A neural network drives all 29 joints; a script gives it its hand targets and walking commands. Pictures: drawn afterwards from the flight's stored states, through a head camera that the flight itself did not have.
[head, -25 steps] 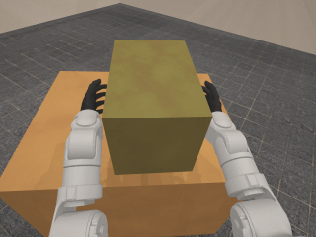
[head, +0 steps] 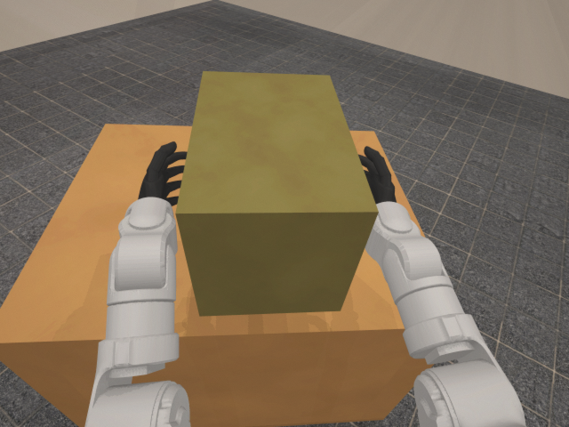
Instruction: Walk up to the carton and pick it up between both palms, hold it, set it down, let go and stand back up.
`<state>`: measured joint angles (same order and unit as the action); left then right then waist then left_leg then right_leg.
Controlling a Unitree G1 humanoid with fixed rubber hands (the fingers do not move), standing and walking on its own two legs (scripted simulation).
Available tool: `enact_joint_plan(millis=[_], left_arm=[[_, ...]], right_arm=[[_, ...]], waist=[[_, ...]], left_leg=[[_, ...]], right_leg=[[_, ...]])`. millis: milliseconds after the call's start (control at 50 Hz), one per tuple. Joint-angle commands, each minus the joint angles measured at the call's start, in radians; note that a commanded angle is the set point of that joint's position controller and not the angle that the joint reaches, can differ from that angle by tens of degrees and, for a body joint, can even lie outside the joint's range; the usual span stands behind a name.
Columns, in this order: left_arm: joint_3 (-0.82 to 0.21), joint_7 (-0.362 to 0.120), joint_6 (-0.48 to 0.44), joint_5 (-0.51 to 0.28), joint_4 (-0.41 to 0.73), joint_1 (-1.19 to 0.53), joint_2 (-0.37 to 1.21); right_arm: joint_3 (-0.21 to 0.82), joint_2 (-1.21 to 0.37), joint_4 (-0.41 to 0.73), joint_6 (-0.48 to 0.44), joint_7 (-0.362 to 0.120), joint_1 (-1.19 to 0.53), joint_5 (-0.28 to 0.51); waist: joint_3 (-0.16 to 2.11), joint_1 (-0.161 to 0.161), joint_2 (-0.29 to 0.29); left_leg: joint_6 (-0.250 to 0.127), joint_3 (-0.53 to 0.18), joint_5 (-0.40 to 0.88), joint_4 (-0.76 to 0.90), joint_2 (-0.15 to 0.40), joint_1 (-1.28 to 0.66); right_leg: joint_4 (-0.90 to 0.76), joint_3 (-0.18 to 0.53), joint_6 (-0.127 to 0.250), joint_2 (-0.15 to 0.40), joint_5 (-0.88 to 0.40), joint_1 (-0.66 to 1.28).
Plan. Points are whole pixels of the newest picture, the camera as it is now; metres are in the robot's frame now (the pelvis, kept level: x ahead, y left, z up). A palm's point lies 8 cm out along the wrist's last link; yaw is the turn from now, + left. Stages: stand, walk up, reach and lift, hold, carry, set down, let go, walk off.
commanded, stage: hold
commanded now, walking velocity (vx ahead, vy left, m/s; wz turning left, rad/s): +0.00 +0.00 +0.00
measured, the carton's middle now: (269, 187) +0.43 +0.00 +0.13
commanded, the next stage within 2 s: set down in 0.38 s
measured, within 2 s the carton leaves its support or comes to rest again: neither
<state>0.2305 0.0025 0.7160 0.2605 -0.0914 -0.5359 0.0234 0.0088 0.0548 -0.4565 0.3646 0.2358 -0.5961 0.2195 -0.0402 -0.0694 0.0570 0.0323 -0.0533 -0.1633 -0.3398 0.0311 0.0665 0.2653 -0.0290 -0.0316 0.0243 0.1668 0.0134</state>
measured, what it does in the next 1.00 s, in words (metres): stands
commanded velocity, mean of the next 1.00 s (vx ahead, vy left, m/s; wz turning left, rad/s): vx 0.00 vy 0.00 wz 0.00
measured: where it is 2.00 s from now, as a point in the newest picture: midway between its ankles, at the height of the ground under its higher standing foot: outside the picture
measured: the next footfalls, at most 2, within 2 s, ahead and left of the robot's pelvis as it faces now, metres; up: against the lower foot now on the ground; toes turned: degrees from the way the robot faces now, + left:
none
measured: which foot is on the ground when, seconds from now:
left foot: down 0.00-1.00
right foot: down 0.00-1.00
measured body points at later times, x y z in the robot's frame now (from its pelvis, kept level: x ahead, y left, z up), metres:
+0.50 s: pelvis -0.01 +0.00 +0.00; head -0.04 +0.02 +0.45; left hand +0.37 +0.15 +0.16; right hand +0.37 -0.15 +0.16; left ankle +0.02 +0.14 -0.75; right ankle -0.01 -0.14 -0.75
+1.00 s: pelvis +0.01 +0.01 +0.00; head +0.00 +0.04 +0.45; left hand +0.40 +0.15 +0.11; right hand +0.38 -0.15 +0.10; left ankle +0.02 +0.14 -0.75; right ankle -0.01 -0.14 -0.75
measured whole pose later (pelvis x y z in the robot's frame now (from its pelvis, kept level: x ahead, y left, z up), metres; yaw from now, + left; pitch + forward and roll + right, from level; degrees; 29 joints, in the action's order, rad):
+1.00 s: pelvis +0.01 +0.01 +0.00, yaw -1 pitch -6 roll -1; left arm 0.25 -0.02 0.36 0.31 -0.39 -0.58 0.05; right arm -0.21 -0.06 -0.68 -0.04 0.17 -0.52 -0.03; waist -0.10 -0.01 0.09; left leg 0.02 -0.03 -0.16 -0.31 0.02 0.04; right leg 0.24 -0.01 -0.04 0.03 0.16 0.03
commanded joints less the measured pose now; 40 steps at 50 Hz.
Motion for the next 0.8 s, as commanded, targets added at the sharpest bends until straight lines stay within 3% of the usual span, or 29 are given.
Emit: enact_joint_plan(millis=[0, 20, 80, 140, 160, 180, 200, 220, 260, 300, 360, 380, 400, 420, 440, 460, 480, 500, 520, 560, 580, 600, 640, 660, 700, 720, 740, 760, 780], left_arm=[[-0.627, -0.117, -0.109, -0.204, 0.215, -0.675, 0.653], [-0.608, -0.119, -0.109, -0.198, 0.23, -0.677, 0.621], [-0.596, -0.118, -0.112, -0.187, 0.206, -0.75, 0.635], [-0.589, -0.111, -0.107, -0.185, 0.154, -0.737, 0.656], [-0.595, -0.111, -0.106, -0.188, 0.152, -0.748, 0.64], [-0.575, -0.112, -0.103, -0.179, 0.123, -0.716, 0.644], [-0.591, -0.112, -0.116, -0.196, 0.183, -0.743, 0.645], [-0.572, -0.11, -0.11, -0.181, 0.171, -0.72, 0.634], [-0.577, -0.11, -0.109, -0.195, 0.169, -0.699, 0.654], [-0.522, -0.122, -0.102, -0.157, 0.087, -0.712, 0.62], [-0.518, -0.133, -0.102, -0.159, 0.094, -0.7, 0.607], [-0.442, -0.145, -0.11, -0.144, 0.036, -0.72, 0.566], [-0.427, -0.151, -0.124, -0.133, 0.031, -0.729, 0.559], [-0.43, -0.151, -0.13, -0.126, 0.032, -0.761, 0.57], [-0.428, -0.155, -0.149, -0.135, 0.029, -0.789, 0.554], [-0.436, -0.156, -0.168, -0.134, 0.054, -0.789, 0.572], [-0.463, -0.154, -0.19, -0.15, 0.075, -0.79, 0.576], [-0.456, -0.154, -0.205, -0.143, 0.061, -0.75, 0.582], [-0.446, -0.157, -0.219, -0.126, 0.07, -0.794, 0.586], [-0.459, -0.157, -0.256, -0.139, 0.024, -0.792, 0.608], [-0.397, -0.176, -0.261, -0.111, -0.083, -0.762, 0.57], [-0.387, -0.196, -0.278, -0.092, -0.093, -0.768, 0.584], [-0.358, -0.216, -0.296, -0.059, -0.171, -0.709, 0.565], [-0.355, -0.226, -0.305, -0.049, -0.173, -0.714, 0.571], [-0.331, -0.224, -0.33, -0.027, -0.191, -0.726, 0.56], [-0.31, -0.234, -0.334, -0.012, -0.22, -0.694, 0.551], [-0.284, -0.242, -0.338, 0.008, -0.249, -0.653, 0.532], [-0.292, -0.239, -0.355, 0.004, -0.238, -0.667, 0.551], [-0.296, -0.235, -0.364, -0.001, -0.246, -0.636, 0.561]], right_arm=[[0.472, -0.618, 0.471, -0.089, -0.083, -0.847, 0.123], [0.471, -0.611, 0.428, -0.076, -0.084, -0.816, 0.118], [0.421, -0.613, 0.348, -0.065, -0.101, -0.809, 0.088], [0.423, -0.628, 0.369, -0.074, -0.113, -0.862, 0.088], [0.411, -0.62, 0.329, -0.069, -0.117, -0.836, 0.084], [0.415, -0.621, 0.378, -0.074, -0.112, -0.86, 0.083], [0.436, -0.644, 0.381, -0.074, -0.108, -0.852, 0.086], [0.441, -0.64, 0.381, -0.072, -0.108, -0.865, 0.108], [0.469, -0.641, 0.424, -0.08, -0.1, -0.892, 0.121], [0.437, -0.63, 0.332, -0.06, -0.096, -0.874, 0.095], [0.442, -0.648, 0.363, -0.057, -0.093, -0.872, 0.083], [0.407, -0.657, 0.337, -0.067, -0.117, -0.897, 0.048], [0.409, -0.674, 0.315, -0.082, -0.136, -0.865, 0.032], [0.385, -0.662, 0.306, -0.097, -0.148, -0.872, 0.021], [0.366, -0.66, 0.271, -0.11, -0.154, -0.881, 0.012], [0.383, -0.666, 0.325, -0.143, -0.155, -0.897, 0.005], [0.395, -0.674, 0.328, -0.163, -0.155, -0.895, 0.008], [0.384, -0.673, 0.341, -0.187, -0.154, -0.914, -0.002], [0.345, -0.662, 0.294, -0.205, -0.155, -0.88, -0.04], [0.299, -0.625, 0.29, -0.266, -0.161, -0.888, -0.071], [0.234, -0.619, 0.199, -0.27, -0.159, -0.866, -0.124], [0.181, -0.608, 0.198, -0.297, -0.159, -0.838, -0.176], [0.109, -0.559, 0.132, -0.329, -0.164, -0.807, -0.244], [0.093, -0.57, 0.117, -0.344, -0.167, -0.791, -0.268], [0.06, -0.558, 0.052, -0.373, -0.171, -0.744, -0.297], [0.05, -0.548, 0.028, -0.379, -0.172, -0.733, -0.31], [0.052, -0.552, 0.013, -0.394, -0.177, -0.73, -0.322], [0.065, -0.55, 0.029, -0.417, -0.179, -0.741, -0.311], [0.084, -0.556, 0.07, -0.441, -0.179, -0.781, -0.296]], waist=[[0.548, -0.04, -0.105], [0.509, -0.026, -0.105], [0.434, -0.035, -0.121], [0.432, -0.003, -0.1], [0.442, -0.011, -0.104], [0.435, 0.001, -0.081], [0.483, -0.008, -0.051], [0.462, 0.014, -0.077], [0.506, 0.005, -0.069], [0.409, 0.008, -0.045], [0.442, 0.017, -0.019], [0.44, 0.067, -0.047], [0.452, 0.087, -0.058], [0.45, 0.063, -0.058], [0.461, 0.07, -0.061], [0.506, 0.072, -0.05], [0.557, 0.083, -0.087], [0.539, 0.084, -0.076], [0.524, 0.05, -0.097], [0.549, 0.051, -0.094], [0.419, 0.028, -0.068], [0.381, 0.01, -0.056], [0.299, 0.026, -0.055], [0.301, 0.013, -0.036], [0.271, 0.014, -0.066], [0.223, 0.004, -0.026], [0.23, 0.022, -0.039], [0.253, 0.015, -0.034], [0.303, 0.052, -0.057]], left_leg=[[0.033, 0.032, 0.442, -0.054, -0.081, -0.244], [0.021, 0.034, 0.386, -0.035, -0.077, -0.227], [0.026, 0.035, 0.262, -0.003, -0.068, -0.196], [0.014, 0.038, 0.251, 0.016, -0.064, -0.166], [0.011, 0.041, 0.232, 0.019, -0.068, -0.158], [0.008, 0.044, 0.257, 0.016, -0.07, -0.151], [0.004, 0.043, 0.278, 0.007, -0.079, -0.179], [0.009, 0.042, 0.301, -0.001, -0.08, -0.175], [0.011, 0.037, 0.334, -0.018, -0.084, -0.183], [-0.006, 0.039, 0.252, 0.002, -0.078, -0.157], [-0.018, 0.054, 0.192, 0.024, -0.084, -0.138], [-0.036, 0.082, 0.173, 0.052, -0.095, -0.118], [-0.034, 0.09, 0.177, 0.056, -0.089, -0.122], [-0.028, 0.096, 0.175, 0.047, -0.092, -0.127], [-0.024, 0.082, 0.201, 0.044, -0.085, -0.15], [-0.02, 0.09, 0.246, 0.024, -0.08, -0.178], [-0.002, 0.088, 0.354, 0.003, -0.078, -0.211], [-0.002, 0.096, 0.357, 0.002, -0.084, -0.204], [0.001, 0.103, 0.329, 0.003, -0.091, -0.199], [0.009, 0.097, 0.349, -0.007, -0.075, -0.217], [-0.015, 0.101, 0.209, 0.03, -0.076, -0.184], [-0.013, 0.113, 0.132, 0.048, -0.078, -0.168], [-0.013, 0.115, 0.05, 0.09, -0.063, -0.134], [-0.011, 0.122, 0.041, 0.095, -0.063, -0.126], [-0.002, 0.13, 0.052, 0.109, -0.069, -0.109], [-0.009, 0.136, 0.019, 0.116, -0.07, -0.095], [-0.018, 0.137, 0.031, 0.121, -0.063, -0.102], [-0.007, 0.143, 0.085, 0.107, -0.064, -0.125], [0.005, 0.146, 0.169, 0.089, -0.063, -0.133]], right_leg=[[0.001, -0.044, -0.017, -0.105, -0.345, 0.042], [-0.001, -0.037, -0.02, -0.093, -0.311, 0.033], [-0.015, -0.048, -0.006, -0.099, -0.147, -0.034], [-0.022, -0.043, -0.002, -0.099, -0.124, -0.049], [-0.027, -0.041, -0.005, -0.09, -0.12, -0.036], [-0.025, -0.043, -0.01, -0.095, -0.154, -0.027], [-0.015, -0.04, -0.015, -0.096, -0.2, -0.002], [-0.006, -0.038, -0.018, -0.095, -0.225, 0.002], [0.003, -0.042, -0.021, -0.099, -0.283, 0.029], [-0.012, -0.026, -0.019, -0.096, -0.206, 0.006], [-0.013, -0.032, -0.029, -0.078, -0.205, 0.026], [-0.02, -0.028, -0.024, -0.082, -0.164, -0.008], [-0.021, -0.029, -0.019, -0.082, -0.145, 0.006], [-0.021, -0.048, -0.019, -0.082, -0.128, 0.016], [-0.019, -0.049, -0.019, -0.083, -0.131, 0.004], [-0.003, -0.047, -0.014, -0.083, -0.187, 0.017], [0.005, -0.047, -0.017, -0.095, -0.233, 0.043], [-0.008, -0.038, -0.015, -0.091, -0.247, 0.056], [-0.012, -0.043, -0.019, -0.08, -0.242, 0.064], [-0.005, -0.045, -0.012, -0.082, -0.242, 0.058], [-0.04, -0.047, -0.015, -0.071, -0.144, 0.021], [-0.042, -0.058, -0.015, -0.064, -0.113, 0.013], [-0.053, -0.075, -0.006, -0.06, -0.05, 0.036], [-0.05, -0.08, -0.008, -0.056, -0.039, 0.039], [-0.049, -0.078, -0.011, -0.053, -0.051, 0.054], [-0.057, -0.089, -0.016, -0.053, -0.027, 0.058], [-0.056, -0.086, -0.011, -0.047, -0.054, 0.08], [-0.045, -0.101, -0.012, -0.052, -0.079, 0.086], [-0.039, -0.089, -0.01, -0.057, -0.133, 0.101]])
